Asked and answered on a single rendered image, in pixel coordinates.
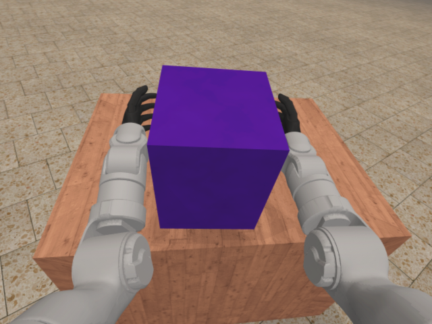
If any right robot hand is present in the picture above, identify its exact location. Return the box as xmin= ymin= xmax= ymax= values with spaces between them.
xmin=275 ymin=93 xmax=301 ymax=134

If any carton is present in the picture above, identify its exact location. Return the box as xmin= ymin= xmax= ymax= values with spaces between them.
xmin=147 ymin=65 xmax=290 ymax=230

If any robot left upper arm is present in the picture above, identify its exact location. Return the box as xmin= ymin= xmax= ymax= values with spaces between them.
xmin=7 ymin=232 xmax=154 ymax=324

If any right robot forearm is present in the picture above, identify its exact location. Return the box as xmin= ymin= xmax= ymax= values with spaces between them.
xmin=281 ymin=132 xmax=389 ymax=272

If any left robot hand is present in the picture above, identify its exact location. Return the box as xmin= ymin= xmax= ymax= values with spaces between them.
xmin=122 ymin=85 xmax=157 ymax=131

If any robot right upper arm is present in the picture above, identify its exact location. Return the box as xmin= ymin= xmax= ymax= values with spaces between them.
xmin=303 ymin=226 xmax=432 ymax=324

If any pedestal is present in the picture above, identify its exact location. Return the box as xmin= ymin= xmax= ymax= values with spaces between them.
xmin=33 ymin=93 xmax=412 ymax=324

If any left robot forearm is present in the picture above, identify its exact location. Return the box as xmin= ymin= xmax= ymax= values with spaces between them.
xmin=72 ymin=123 xmax=149 ymax=284

